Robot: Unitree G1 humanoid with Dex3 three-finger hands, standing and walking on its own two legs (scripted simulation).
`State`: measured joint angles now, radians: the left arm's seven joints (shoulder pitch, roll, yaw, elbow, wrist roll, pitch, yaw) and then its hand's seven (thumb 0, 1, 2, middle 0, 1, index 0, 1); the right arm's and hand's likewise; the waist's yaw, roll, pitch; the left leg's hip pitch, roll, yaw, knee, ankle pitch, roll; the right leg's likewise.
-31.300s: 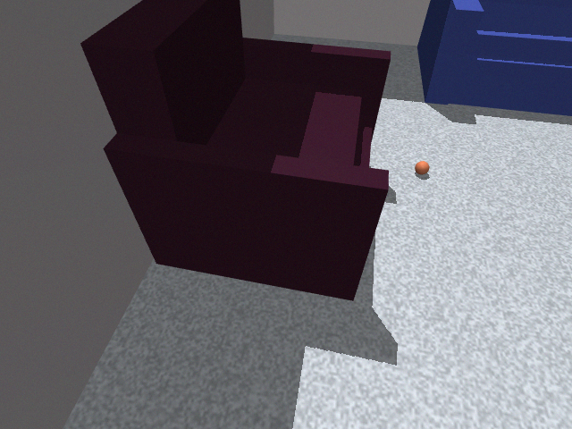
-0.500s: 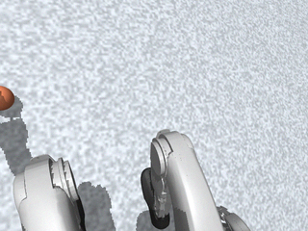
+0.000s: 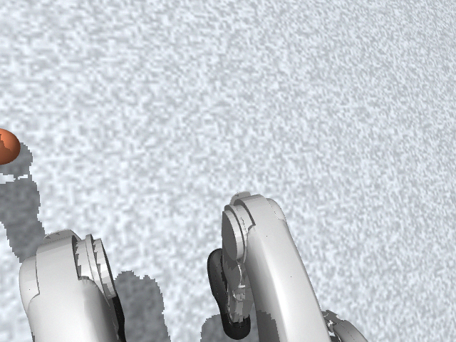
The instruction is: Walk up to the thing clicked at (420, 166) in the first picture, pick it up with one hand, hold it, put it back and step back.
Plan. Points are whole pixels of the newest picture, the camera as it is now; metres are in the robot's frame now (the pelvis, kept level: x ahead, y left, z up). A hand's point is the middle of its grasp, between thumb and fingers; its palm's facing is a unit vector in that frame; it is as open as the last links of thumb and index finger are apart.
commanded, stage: rise first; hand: left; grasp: from above
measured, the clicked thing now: out of the picture +0.50 +0.33 -0.28
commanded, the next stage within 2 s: none
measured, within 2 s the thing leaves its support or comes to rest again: neither
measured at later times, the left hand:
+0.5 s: hand out of the picture +0.45 +0.37 -0.16, palm faces -0.45 -0.09 -0.89, open 13.7 cm
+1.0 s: hand out of the picture +0.45 +0.36 -0.16, palm faces -0.45 -0.09 -0.89, open 13.5 cm
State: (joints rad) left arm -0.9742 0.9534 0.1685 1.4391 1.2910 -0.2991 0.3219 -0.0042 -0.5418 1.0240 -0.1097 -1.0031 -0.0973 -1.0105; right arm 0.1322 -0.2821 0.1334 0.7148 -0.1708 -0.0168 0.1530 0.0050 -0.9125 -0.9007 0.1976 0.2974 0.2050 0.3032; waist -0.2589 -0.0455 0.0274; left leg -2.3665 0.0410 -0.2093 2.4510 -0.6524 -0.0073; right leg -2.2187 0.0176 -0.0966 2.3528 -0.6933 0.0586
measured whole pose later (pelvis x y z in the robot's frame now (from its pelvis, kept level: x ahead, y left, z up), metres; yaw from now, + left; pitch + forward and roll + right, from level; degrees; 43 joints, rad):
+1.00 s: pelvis +0.00 +0.00 +0.00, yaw +0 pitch +31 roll -11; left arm -0.97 0.94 0.16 1.45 1.29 -0.29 0.33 0.00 -0.42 0.94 -0.20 -0.91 -0.19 -0.92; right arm 0.14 -0.28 0.13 0.71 -0.17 -0.04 0.16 0.01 -0.91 -0.90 0.20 0.30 0.21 0.30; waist -0.26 -0.04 0.03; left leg -2.37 0.04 -0.21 2.45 -0.65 -0.01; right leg -2.22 0.02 -0.09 2.35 -0.69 0.06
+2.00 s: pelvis +0.00 +0.00 +0.00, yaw +0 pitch +30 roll -11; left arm -0.97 0.95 0.16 1.46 1.29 -0.29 0.32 0.00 -0.45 0.95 -0.17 -0.93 -0.16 -0.93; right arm 0.14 -0.29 0.14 0.70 -0.17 -0.05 0.17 0.01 -0.90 -0.89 0.20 0.30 0.21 0.30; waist -0.27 -0.04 0.03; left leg -2.37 0.03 -0.21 2.46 -0.64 -0.01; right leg -2.22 0.02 -0.10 2.36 -0.68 0.06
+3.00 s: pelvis +0.00 +0.00 +0.00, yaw +0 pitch +31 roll -11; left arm -0.98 0.94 0.16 1.46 1.30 -0.30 0.35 0.00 -0.55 1.03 -0.09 -0.99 -0.08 -1.00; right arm 0.13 -0.29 0.14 0.70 -0.17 -0.05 0.17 0.01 -0.90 -0.89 0.20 0.30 0.20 0.30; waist -0.27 -0.04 0.03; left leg -2.37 0.03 -0.22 2.46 -0.65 -0.01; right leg -2.22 0.02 -0.10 2.36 -0.69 0.06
